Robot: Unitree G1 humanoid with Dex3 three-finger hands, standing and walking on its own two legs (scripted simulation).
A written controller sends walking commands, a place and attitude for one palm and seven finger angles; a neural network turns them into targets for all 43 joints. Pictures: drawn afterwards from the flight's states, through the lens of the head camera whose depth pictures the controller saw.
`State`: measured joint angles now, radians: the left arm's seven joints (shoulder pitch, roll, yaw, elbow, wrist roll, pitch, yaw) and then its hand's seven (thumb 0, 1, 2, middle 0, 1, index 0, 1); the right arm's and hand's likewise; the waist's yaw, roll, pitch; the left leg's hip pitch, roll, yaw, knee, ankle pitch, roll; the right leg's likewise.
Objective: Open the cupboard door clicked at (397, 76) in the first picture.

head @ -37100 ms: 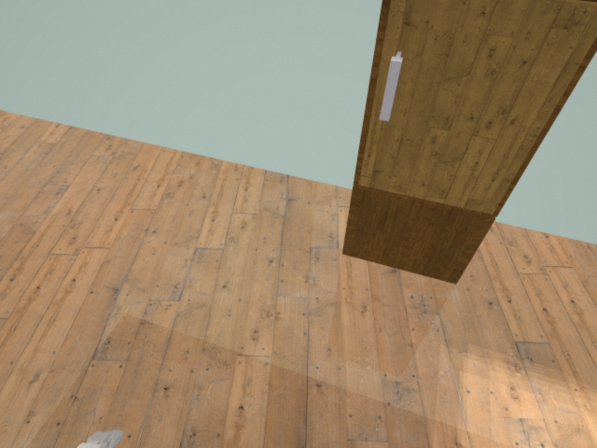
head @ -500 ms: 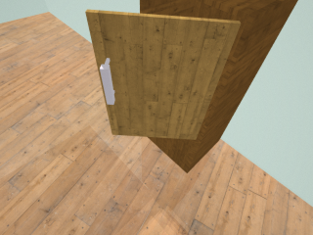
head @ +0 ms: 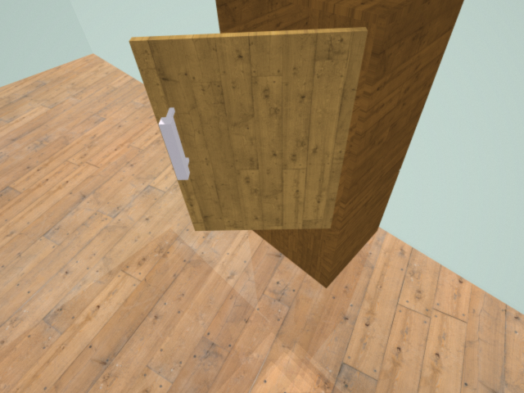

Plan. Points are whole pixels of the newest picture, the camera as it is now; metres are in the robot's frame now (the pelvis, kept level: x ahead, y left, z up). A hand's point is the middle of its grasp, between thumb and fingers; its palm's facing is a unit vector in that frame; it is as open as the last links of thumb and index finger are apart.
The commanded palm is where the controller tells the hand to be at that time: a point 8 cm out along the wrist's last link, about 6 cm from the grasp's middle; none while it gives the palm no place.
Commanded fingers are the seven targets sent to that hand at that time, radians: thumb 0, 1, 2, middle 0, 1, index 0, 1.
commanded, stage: come to a stop and stand still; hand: left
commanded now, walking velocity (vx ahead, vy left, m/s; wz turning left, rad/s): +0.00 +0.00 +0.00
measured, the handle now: (177, 144) +0.61 +0.23 +0.03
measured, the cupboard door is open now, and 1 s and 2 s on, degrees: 44 44 44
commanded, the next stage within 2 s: look again from close up in 1.06 s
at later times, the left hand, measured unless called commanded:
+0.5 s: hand out of the picture +0.04 +0.16 -0.17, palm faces +0.02 -0.97 -0.22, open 7.3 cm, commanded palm none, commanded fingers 0.00 0.90 0.90 -0.20 -0.30 -0.20 -0.30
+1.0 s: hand out of the picture +0.05 +0.15 -0.17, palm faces +0.03 -0.98 -0.21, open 7.4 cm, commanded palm none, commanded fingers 0.00 0.90 0.90 -0.20 -0.30 -0.20 -0.30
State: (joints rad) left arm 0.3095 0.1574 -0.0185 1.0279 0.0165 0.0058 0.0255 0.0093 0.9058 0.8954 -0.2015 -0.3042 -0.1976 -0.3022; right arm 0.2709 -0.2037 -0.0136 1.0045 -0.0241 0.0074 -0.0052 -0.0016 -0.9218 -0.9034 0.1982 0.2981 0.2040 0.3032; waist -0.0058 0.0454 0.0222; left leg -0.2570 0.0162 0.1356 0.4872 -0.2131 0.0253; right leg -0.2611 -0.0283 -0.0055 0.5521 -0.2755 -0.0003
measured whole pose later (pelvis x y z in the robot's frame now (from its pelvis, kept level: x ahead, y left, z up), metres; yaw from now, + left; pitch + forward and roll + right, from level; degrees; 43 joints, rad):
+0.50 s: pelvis +0.03 -0.02 +0.00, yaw +0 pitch -1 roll +1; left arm 0.26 0.15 -0.01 1.10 0.01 -0.02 0.03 0.01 0.92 0.90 -0.20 -0.30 -0.20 -0.30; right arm 0.29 -0.13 0.01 1.13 -0.02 -0.02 -0.02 0.00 -0.91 -0.90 0.20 0.30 0.20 0.30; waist -0.01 0.02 0.04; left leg -0.20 0.04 0.12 0.44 -0.23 -0.01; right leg -0.19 0.00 -0.03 0.49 -0.29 -0.03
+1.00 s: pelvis +0.05 -0.03 +0.01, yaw +1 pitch -1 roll +1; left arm 0.27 0.15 -0.01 1.11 0.01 -0.02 0.03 0.01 0.91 0.90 -0.20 -0.30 -0.20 -0.30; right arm 0.23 -0.16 0.00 1.14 -0.02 -0.02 -0.03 0.00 -0.92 -0.90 0.20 0.30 0.20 0.30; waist 0.00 0.00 0.04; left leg -0.16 0.05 0.10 0.42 -0.24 -0.03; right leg -0.14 0.02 -0.04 0.46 -0.30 -0.04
